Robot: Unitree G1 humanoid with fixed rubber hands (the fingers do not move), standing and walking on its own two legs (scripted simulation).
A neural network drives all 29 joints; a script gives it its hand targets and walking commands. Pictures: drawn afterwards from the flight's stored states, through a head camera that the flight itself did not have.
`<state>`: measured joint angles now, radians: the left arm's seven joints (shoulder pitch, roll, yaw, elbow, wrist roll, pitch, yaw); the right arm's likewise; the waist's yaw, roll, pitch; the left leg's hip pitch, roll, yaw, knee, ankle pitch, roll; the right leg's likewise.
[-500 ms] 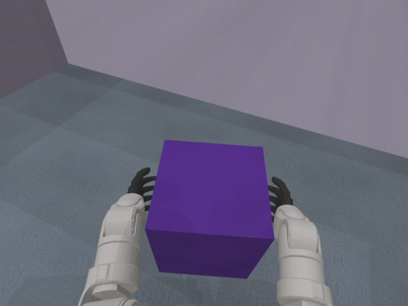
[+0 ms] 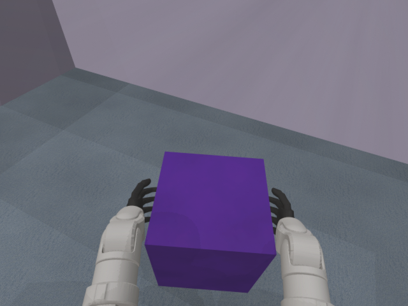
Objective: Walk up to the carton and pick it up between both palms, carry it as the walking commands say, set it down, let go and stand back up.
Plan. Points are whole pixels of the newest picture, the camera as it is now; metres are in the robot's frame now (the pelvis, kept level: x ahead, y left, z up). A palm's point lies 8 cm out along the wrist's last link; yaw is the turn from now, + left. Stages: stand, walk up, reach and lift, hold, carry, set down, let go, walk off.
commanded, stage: reach and lift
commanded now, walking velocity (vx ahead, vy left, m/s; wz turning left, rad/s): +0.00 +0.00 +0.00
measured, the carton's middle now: (208, 225) +0.30 +0.00 -0.02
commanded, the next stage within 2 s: hold in 0.42 s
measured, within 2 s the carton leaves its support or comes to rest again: neither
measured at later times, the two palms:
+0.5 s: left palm (129, 224) +0.25 +0.16 +0.04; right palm (284, 235) +0.25 -0.14 +0.03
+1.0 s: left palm (131, 221) +0.26 +0.16 +0.04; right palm (284, 232) +0.26 -0.14 +0.04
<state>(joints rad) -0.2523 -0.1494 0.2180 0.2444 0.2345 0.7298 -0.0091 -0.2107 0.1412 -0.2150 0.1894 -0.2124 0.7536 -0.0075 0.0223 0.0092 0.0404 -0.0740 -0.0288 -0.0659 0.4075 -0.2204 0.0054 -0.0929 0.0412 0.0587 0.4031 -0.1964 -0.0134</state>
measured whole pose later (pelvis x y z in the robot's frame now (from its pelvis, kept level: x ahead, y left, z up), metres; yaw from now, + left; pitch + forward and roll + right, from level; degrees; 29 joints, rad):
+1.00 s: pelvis -0.01 +0.00 +0.00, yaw +0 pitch -8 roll +0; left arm -0.23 -0.14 0.20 0.23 0.23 0.76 0.00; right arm -0.20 0.14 -0.21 0.19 -0.21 0.78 0.00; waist 0.02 0.01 0.03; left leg -0.08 -0.04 -0.07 0.46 -0.23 0.01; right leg -0.10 0.04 0.06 0.45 -0.21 -0.01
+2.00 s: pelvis -0.08 +0.00 -0.03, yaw +8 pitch +2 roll +0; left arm -0.14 -0.13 0.07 -0.28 0.09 1.07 0.10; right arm -0.09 0.13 -0.13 -0.34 -0.04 1.08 -0.12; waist -0.04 -0.01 -0.08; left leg -0.54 -0.01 0.04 0.90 -0.47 0.00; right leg -0.49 -0.04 -0.07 0.67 -0.22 -0.02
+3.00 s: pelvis -0.44 -0.09 -0.03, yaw +36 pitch +4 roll +0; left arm -0.01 -0.13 0.06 -0.50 0.01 1.17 0.15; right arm 0.03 0.13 -0.04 -0.53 -0.03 1.16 -0.14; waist 0.06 0.02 -0.03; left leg -0.59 0.00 -0.05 0.63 -0.11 -0.03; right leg -0.49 -0.03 -0.13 0.80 -0.41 0.04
